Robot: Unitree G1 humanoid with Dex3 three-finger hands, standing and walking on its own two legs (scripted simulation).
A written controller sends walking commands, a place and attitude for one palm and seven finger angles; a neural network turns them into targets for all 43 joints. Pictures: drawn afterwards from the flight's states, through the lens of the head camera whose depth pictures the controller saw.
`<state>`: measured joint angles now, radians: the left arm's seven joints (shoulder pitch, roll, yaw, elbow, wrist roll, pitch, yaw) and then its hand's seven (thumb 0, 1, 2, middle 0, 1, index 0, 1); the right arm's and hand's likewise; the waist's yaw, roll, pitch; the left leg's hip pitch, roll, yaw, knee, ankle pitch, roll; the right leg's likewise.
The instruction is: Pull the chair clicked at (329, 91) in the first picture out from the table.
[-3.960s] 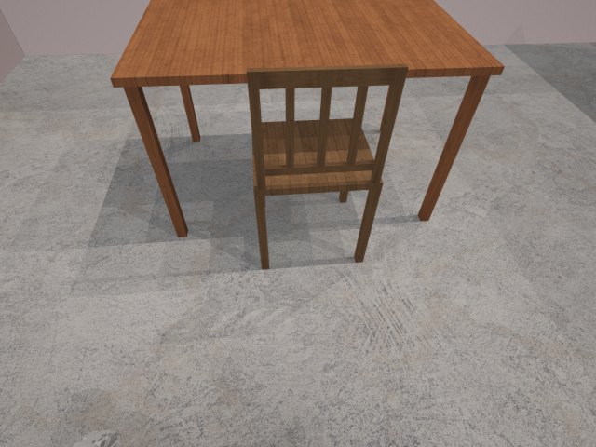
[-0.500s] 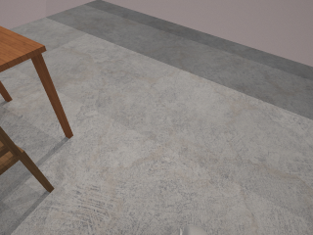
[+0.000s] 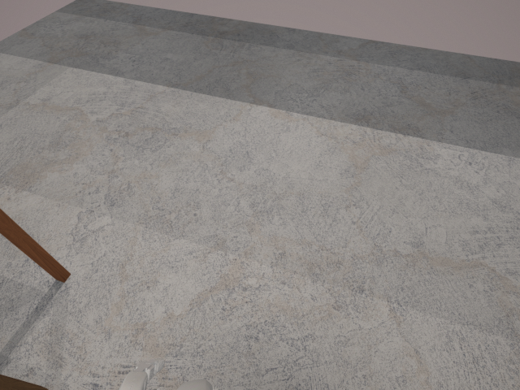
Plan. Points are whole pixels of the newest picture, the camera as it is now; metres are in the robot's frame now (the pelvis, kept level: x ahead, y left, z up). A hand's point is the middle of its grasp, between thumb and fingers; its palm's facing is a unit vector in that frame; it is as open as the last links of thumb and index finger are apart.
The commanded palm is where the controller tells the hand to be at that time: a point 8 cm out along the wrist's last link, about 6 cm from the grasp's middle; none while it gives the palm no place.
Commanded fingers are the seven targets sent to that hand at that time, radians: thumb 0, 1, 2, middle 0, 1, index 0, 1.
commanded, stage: turn to face it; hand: left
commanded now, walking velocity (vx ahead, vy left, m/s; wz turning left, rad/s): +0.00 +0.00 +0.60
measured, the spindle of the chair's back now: out of the picture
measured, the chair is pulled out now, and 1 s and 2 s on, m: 0.00 0.00 0.00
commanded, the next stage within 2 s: take the last steps up to it in 1.92 s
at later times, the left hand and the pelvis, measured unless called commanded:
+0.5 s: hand out of the picture +0.02 +0.29 -0.16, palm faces +0.34 -0.91 -0.24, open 7.4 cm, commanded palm none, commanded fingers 0.00 0.90 0.90 -0.20 -0.30 -0.20 -0.30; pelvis +0.02 +0.05 +0.02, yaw +16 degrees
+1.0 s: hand out of the picture -0.01 +0.19 -0.13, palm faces +0.56 -0.78 -0.27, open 7.4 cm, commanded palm none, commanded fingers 0.00 0.90 0.90 -0.20 -0.30 -0.20 -0.30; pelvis +0.02 -0.02 +0.01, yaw +35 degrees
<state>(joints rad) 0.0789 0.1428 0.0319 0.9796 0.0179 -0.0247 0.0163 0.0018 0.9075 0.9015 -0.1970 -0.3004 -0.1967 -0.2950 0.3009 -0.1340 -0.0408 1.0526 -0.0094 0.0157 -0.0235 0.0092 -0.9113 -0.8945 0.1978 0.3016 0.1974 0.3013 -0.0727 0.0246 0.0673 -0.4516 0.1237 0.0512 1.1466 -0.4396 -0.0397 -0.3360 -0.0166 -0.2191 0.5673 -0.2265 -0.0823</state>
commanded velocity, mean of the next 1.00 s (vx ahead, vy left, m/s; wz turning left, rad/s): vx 0.00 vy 0.00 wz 0.60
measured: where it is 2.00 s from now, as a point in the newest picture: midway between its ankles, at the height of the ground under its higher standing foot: outside the picture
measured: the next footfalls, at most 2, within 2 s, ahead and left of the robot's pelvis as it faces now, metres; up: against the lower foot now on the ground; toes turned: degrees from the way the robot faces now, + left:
left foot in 0.24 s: +0.07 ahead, +0.14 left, +0.00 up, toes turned +19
right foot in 0.84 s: +0.11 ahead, -0.10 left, +0.00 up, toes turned +28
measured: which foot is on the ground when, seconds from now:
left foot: up 0.00-0.22, down 0.24-0.82, up 0.84-1.00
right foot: down 0.00-0.26, up 0.28-0.82, down 0.84-1.00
